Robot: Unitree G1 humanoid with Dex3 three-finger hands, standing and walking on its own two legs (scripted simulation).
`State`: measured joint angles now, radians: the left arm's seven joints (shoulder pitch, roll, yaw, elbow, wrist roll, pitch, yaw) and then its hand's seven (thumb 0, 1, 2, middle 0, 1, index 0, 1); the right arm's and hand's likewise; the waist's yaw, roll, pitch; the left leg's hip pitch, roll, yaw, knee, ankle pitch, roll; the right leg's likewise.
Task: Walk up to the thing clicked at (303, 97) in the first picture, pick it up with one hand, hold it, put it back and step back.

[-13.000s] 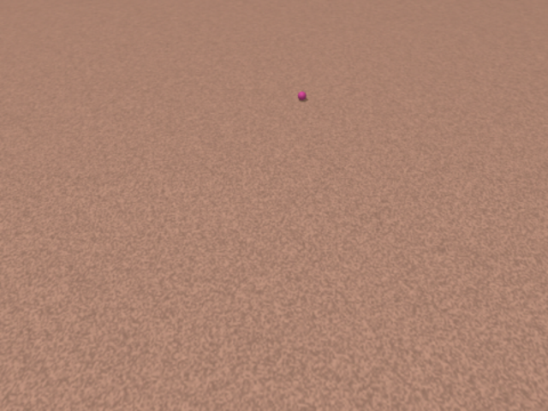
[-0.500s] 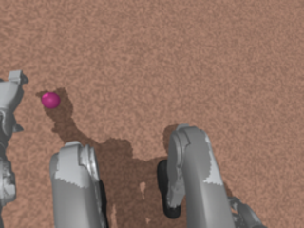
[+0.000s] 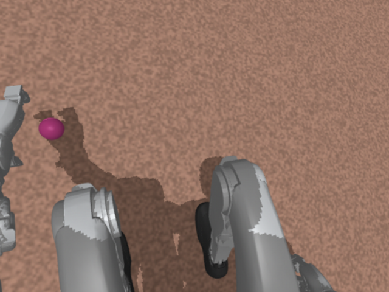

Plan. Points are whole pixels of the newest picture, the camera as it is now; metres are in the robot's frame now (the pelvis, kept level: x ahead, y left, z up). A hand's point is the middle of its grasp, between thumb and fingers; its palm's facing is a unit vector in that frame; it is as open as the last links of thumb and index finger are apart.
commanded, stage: approach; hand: left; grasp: from above
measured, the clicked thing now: (51, 128) +0.48 +0.27 -0.30
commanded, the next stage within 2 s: close in in 0.54 s
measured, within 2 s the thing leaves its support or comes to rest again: neither
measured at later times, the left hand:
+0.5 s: hand (38, 106) +0.49 +0.25 -0.17, palm faces -0.46 -0.04 -0.89, open 14.1 cm
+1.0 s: hand (33, 126) +0.46 +0.27 -0.20, palm faces -0.42 -0.04 -0.91, open 14.1 cm
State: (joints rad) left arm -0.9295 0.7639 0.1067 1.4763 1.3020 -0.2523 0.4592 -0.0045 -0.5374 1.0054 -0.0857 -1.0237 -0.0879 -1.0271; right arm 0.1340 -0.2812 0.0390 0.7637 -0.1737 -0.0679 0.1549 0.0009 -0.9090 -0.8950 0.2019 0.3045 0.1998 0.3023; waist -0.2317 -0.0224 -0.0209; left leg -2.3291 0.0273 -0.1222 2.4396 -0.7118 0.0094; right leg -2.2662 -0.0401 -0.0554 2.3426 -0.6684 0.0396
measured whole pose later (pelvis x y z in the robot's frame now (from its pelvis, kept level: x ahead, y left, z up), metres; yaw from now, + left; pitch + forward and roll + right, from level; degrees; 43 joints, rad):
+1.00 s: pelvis +0.00 +0.00 -0.01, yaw -1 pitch +32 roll -10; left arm -1.05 0.76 0.05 1.64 1.36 -0.20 0.56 -0.01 -0.52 0.99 -0.08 -1.00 -0.09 -1.00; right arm 0.06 -0.30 0.08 0.73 -0.19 -0.12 0.18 0.00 -0.90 -0.89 0.20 0.30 0.20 0.30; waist -0.30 -0.05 -0.01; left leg -2.35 0.02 -0.14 2.48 -0.70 0.02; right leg -2.27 -0.04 -0.07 2.36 -0.66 0.05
